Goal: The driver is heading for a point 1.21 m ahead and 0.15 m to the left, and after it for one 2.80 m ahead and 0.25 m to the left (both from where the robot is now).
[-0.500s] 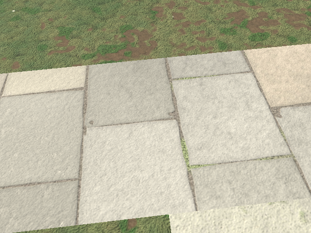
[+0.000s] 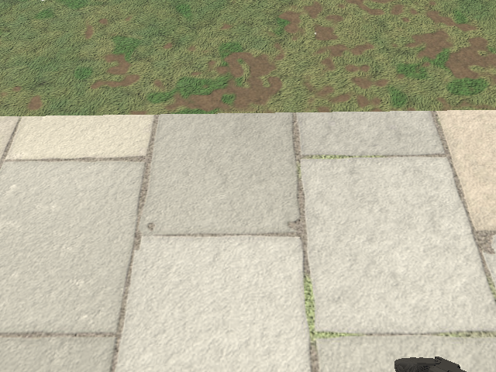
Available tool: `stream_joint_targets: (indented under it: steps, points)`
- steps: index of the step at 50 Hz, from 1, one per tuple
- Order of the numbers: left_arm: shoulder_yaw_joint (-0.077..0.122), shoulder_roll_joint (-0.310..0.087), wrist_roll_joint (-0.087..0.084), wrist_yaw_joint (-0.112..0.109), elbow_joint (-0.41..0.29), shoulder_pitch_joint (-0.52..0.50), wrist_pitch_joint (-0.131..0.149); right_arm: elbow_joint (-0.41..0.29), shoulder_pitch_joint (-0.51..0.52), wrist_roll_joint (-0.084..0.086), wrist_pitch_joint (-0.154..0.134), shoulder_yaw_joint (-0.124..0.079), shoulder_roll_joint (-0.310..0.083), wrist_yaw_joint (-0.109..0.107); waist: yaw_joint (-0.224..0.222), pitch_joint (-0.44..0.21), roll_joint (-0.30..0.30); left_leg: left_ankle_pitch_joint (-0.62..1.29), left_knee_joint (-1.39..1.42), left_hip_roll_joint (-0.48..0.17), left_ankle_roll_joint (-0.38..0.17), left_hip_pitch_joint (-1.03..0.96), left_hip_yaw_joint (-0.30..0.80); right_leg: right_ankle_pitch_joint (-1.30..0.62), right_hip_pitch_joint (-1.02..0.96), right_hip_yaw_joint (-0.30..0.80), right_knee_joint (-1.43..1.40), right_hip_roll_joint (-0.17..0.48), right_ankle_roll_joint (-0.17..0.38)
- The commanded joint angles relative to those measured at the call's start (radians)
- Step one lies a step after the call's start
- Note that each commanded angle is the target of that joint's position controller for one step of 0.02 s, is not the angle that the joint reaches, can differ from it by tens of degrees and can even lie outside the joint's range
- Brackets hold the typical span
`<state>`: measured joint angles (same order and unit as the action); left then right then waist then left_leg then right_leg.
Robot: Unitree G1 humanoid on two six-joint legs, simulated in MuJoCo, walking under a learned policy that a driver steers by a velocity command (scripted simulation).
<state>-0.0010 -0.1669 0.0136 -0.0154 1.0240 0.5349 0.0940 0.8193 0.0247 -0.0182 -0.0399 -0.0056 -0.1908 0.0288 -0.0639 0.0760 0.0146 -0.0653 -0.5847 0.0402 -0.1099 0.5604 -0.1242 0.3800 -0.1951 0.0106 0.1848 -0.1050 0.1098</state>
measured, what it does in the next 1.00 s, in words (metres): walks ahead: left foot, then right foot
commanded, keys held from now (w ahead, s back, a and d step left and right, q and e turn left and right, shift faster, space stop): w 0.68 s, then w+q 0.32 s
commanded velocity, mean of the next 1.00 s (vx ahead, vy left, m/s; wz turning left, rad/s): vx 0.50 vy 0.00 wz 0.09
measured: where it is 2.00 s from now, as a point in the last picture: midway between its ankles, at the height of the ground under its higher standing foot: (236, 171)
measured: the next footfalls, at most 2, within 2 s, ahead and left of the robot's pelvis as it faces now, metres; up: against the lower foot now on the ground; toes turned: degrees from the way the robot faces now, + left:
left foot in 0.04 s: +0.19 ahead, +0.06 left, +0.00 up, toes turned +3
right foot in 0.60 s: +0.50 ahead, -0.12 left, +0.00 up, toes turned -3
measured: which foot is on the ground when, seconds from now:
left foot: up 0.00-0.02, down 0.04-0.60, up 0.62-1.00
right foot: down 0.00-0.06, up 0.08-0.58, down 0.60-1.00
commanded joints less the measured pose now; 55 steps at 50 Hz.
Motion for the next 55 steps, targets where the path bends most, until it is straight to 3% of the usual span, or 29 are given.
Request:
stream_joint_targets:
  steps: [1,2,3,4,5,6,7,9,12,15,19,24,27,28,29,30,31,32,33,34,36,37,39,42,46,50,52,55]
  points:
    - [0.038,-0.191,0.006,-0.014,-0.033,-0.042,0.001,0.065,-0.327,0.003,-0.019,-0.053,-0.150,-0.028,0.207,-0.147,-0.106,-0.023,0.087,0.045,-0.062,-0.410,0.021,-1.269,0.116,0.038,0.445,0.276,-0.013]
    - [0.034,-0.180,0.000,-0.006,-0.051,-0.066,0.002,0.100,-0.472,-0.016,-0.024,-0.070,-0.191,-0.041,0.268,-0.228,-0.062,-0.104,0.109,-0.077,-0.107,-0.637,0.145,-0.995,0.283,0.023,0.690,0.241,-0.005]
    - [0.016,-0.082,-0.006,0.003,-0.072,-0.005,0.002,0.105,-0.531,-0.036,-0.023,-0.087,-0.265,-0.043,0.215,-0.314,0.122,-0.170,0.124,-0.351,-0.201,-0.836,0.529,-0.194,0.556,-0.047,1.061,0.092,-0.018]
    - [0.031,-0.117,-0.008,0.009,-0.058,0.059,-0.005,0.108,-0.473,-0.009,-0.016,-0.086,-0.239,-0.028,0.160,-0.315,0.137,-0.291,0.283,-0.439,-0.308,-0.853,0.867,0.122,0.780,0.036,1.250,0.005,-0.012]
    - [0.041,-0.163,0.007,0.008,-0.083,-0.045,-0.005,0.089,-0.355,0.016,-0.017,-0.076,-0.182,-0.021,0.124,-0.141,0.036,-0.399,0.352,-0.398,-0.267,-0.693,0.727,0.006,0.845,0.066,1.205,0.089,0.005]
    - [0.043,-0.162,0.010,0.015,-0.100,-0.117,-0.001,0.080,-0.291,0.017,-0.024,-0.063,-0.126,-0.015,0.106,-0.047,-0.005,-0.356,0.402,-0.360,-0.238,-0.547,0.620,-0.056,0.822,0.054,1.152,0.117,0.005]
    - [0.043,-0.142,0.013,0.019,-0.099,-0.135,-0.006,0.090,-0.275,0.008,-0.035,-0.052,-0.090,-0.014,0.070,-0.001,-0.046,-0.256,0.428,-0.318,-0.202,-0.448,0.534,-0.081,0.776,0.055,1.097,0.147,0.000]
    - [0.035,-0.092,0.026,0.031,-0.090,-0.108,-0.030,0.125,-0.308,0.006,-0.055,-0.039,-0.065,-0.021,0.024,-0.003,-0.026,-0.103,0.452,-0.259,-0.157,-0.351,0.403,-0.097,0.686,0.048,1.014,0.178,-0.026]
    - [0.035,-0.085,0.025,0.042,-0.118,-0.183,-0.048,0.166,-0.381,0.011,-0.074,-0.045,-0.106,-0.021,0.021,0.013,0.003,0.016,0.483,-0.226,-0.145,-0.335,0.301,-0.166,0.738,0.007,0.923,0.204,-0.053]
    - [0.035,-0.099,0.019,0.044,-0.169,-0.340,-0.053,0.184,-0.441,0.014,-0.071,-0.041,-0.115,-0.019,0.056,0.038,0.012,0.112,0.496,-0.193,-0.112,-0.382,0.241,-0.294,0.834,-0.031,0.778,0.222,-0.075]
    - [0.025,-0.083,0.007,0.047,-0.210,-0.492,-0.051,0.209,-0.526,0.013,-0.068,-0.033,-0.111,-0.024,0.108,0.030,0.039,0.236,0.470,-0.174,-0.064,-0.468,0.193,-0.411,0.828,-0.072,0.574,0.194,-0.085]
    - [0.023,-0.094,0.007,0.045,-0.252,-0.620,-0.044,0.238,-0.596,-0.004,-0.060,-0.030,-0.121,-0.039,0.143,0.037,0.055,0.355,0.402,-0.227,-0.085,-0.658,0.201,-0.353,0.852,-0.085,0.438,0.156,-0.061]
    - [0.033,-0.113,0.008,0.038,-0.244,-0.562,-0.031,0.243,-0.557,-0.009,-0.057,-0.035,-0.141,-0.049,0.088,0.013,0.066,0.591,0.292,-0.252,-0.073,-0.694,0.182,-0.231,0.719,-0.096,0.362,0.111,-0.015]
    - [0.043,-0.128,0.009,0.031,-0.212,-0.462,-0.024,0.244,-0.542,-0.008,-0.056,-0.037,-0.151,-0.050,0.046,-0.036,0.071,0.709,0.186,-0.245,-0.060,-0.685,0.170,-0.206,0.592,-0.106,0.332,0.078,0.006]
    - [0.058,-0.151,0.015,0.021,-0.152,-0.291,-0.015,0.241,-0.522,-0.002,-0.053,-0.037,-0.153,-0.047,-0.028,-0.121,0.047,0.705,0.005,-0.212,-0.041,-0.626,0.137,-0.249,0.384,-0.112,0.268,0.060,0.034]
    - [0.080,-0.217,0.040,0.009,-0.108,-0.109,-0.006,0.214,-0.507,0.008,-0.057,-0.028,-0.132,-0.044,-0.094,-0.236,-0.002,0.433,-0.250,-0.175,-0.024,-0.422,0.114,-0.193,0.107,0.051,0.269,0.216,0.085]
    - [0.109,-0.320,0.055,0.008,-0.095,-0.018,-0.010,0.194,-0.622,0.050,-0.057,-0.007,-0.022,-0.033,-0.061,-0.389,-0.236,-0.249,-0.663,0.005,0.030,-0.047,0.037,-0.133,-0.197,0.542,0.209,0.530,0.242]
    - [0.101,-0.259,0.012,0.021,-0.093,-0.072,-0.024,0.208,-0.574,0.020,-0.056,-0.038,-0.131,-0.038,-0.052,-0.355,-0.107,-0.422,-0.763,0.007,0.013,0.056,0.169,-0.109,-0.126,0.657,0.112,0.512,0.239]
    - [0.088,-0.217,-0.001,0.024,-0.105,-0.189,-0.023,0.172,-0.481,0.013,-0.058,-0.044,-0.132,-0.035,-0.002,-0.184,-0.085,-0.328,-0.743,-0.048,0.008,0.098,0.181,-0.125,0.028,0.481,0.085,0.471,0.204]
    - [0.075,-0.161,0.001,0.029,-0.110,-0.251,-0.015,0.158,-0.428,0.010,-0.061,-0.042,-0.115,-0.031,0.021,-0.109,-0.044,-0.262,-0.689,-0.080,0.010,0.071,0.177,-0.219,0.156,0.378,0.046,0.430,0.176]
    - [0.055,-0.093,0.003,0.022,-0.089,-0.272,0.000,0.167,-0.439,-0.008,-0.034,-0.040,-0.073,-0.022,0.081,-0.050,-0.056,-0.223,-0.599,-0.115,0.023,-0.025,0.180,-0.308,0.314,0.207,-0.003,0.353,0.100]
    - [0.051,-0.085,0.004,0.020,-0.075,-0.251,0.008,0.175,-0.454,-0.012,-0.020,-0.039,-0.053,-0.015,0.091,-0.049,-0.065,-0.213,-0.584,-0.113,0.029,-0.055,0.177,-0.341,0.342,0.165,-0.017,0.342,0.087]
    - [0.055,-0.108,0.000,0.017,-0.048,-0.201,0.024,0.165,-0.434,-0.014,-0.002,-0.043,-0.046,-0.006,0.105,-0.035,-0.070,-0.175,-0.564,-0.113,0.035,-0.029,0.170,-0.402,0.356,0.097,-0.041,0.330,0.075]
    - [0.055,-0.121,0.003,0.015,-0.032,-0.152,0.029,0.120,-0.310,-0.010,0.010,-0.045,-0.055,0.002,0.090,0.006,-0.071,-0.059,-0.494,-0.128,0.042,0.079,0.162,-0.423,0.343,0.015,-0.074,0.317,0.053]
    - [0.046,-0.117,0.002,0.007,-0.022,-0.110,0.030,0.065,-0.158,-0.002,0.003,-0.035,-0.044,0.009,0.063,0.030,-0.070,0.076,-0.288,-0.116,0.048,0.104,0.116,-0.521,0.304,-0.083,-0.074,0.296,0.021]
    - [0.046,-0.131,0.003,-0.009,0.004,-0.033,0.025,0.014,-0.028,-0.006,0.001,-0.023,-0.036,0.015,0.025,0.047,-0.071,0.089,-0.120,-0.099,0.028,0.094,0.037,-0.627,0.189,-0.141,-0.046,0.326,0.016]
    - [0.048,-0.140,0.007,-0.017,0.017,-0.010,0.016,-0.006,0.001,-0.008,0.000,-0.024,-0.042,0.016,0.022,0.048,-0.072,0.027,-0.072,-0.082,0.005,0.089,0.010,-0.718,0.113,-0.164,0.001,0.348,0.017]
    - [0.056,-0.172,0.011,-0.030,0.015,-0.036,0.003,0.004,-0.068,-0.013,0.000,-0.038,-0.062,0.008,0.069,-0.008,-0.103,-0.117,-0.037,-0.006,-0.052,-0.047,-0.044,-1.099,0.056,-0.216,0.178,0.364,0.009]
Keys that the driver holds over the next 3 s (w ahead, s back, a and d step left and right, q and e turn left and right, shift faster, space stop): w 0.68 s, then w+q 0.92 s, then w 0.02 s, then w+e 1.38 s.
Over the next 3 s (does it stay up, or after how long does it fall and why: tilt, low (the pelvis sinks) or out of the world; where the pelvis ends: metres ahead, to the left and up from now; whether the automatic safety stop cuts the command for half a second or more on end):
stays up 1.53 0.20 0.02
